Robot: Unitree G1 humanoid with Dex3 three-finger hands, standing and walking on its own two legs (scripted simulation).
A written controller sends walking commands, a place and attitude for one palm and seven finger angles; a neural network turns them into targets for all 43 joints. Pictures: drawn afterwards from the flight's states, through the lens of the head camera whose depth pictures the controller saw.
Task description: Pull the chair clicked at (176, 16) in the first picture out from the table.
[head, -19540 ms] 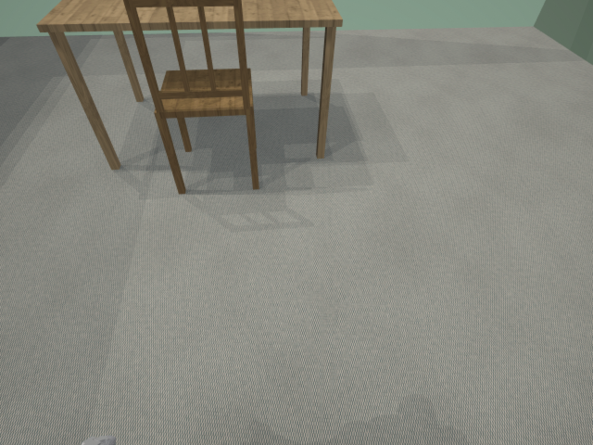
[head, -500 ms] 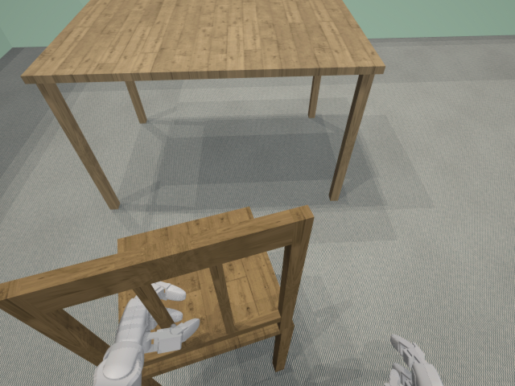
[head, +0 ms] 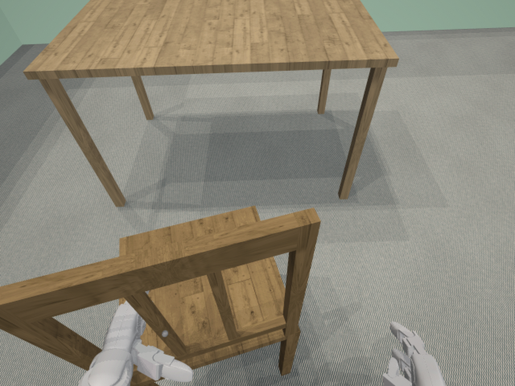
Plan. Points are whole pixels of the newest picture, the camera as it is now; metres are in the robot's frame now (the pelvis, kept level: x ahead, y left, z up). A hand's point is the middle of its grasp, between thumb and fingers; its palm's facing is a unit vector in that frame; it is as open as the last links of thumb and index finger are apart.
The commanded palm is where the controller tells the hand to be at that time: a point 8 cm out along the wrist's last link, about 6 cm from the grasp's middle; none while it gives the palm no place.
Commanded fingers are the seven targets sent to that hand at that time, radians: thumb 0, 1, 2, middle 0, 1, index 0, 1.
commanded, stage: draw the fingers out of the gap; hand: left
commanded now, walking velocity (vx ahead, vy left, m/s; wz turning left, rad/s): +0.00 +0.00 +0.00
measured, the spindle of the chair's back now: (161, 326) +0.23 +0.17 -0.04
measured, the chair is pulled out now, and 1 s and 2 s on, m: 0.58 0.58 0.58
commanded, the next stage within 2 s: draw the hand back to the body in 0.86 s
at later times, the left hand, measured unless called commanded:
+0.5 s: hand out of the picture +0.14 +0.16 -0.04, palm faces +0.05 -0.98 -0.19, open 17.5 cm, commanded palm +0.12 +0.20 -0.01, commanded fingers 0.00 -0.55 0.20 0.00 0.00 0.00 0.00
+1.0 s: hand out of the picture +0.08 +0.16 -0.04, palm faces +0.06 -0.98 -0.17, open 17.5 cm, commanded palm +0.05 +0.21 -0.01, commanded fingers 0.00 -0.55 0.20 0.00 0.00 0.00 0.00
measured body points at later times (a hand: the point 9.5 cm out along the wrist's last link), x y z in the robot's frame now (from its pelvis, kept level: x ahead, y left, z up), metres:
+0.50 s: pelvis -0.01 +0.00 -0.01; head +0.00 -0.02 +0.44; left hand +0.14 +0.21 -0.02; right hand +0.16 -0.24 -0.08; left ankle +0.02 +0.14 -0.70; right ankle -0.05 -0.12 -0.70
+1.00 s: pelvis -0.02 +0.00 -0.02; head -0.01 -0.01 +0.43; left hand +0.08 +0.21 -0.03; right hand +0.17 -0.24 -0.09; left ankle +0.02 +0.14 -0.70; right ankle -0.05 -0.12 -0.70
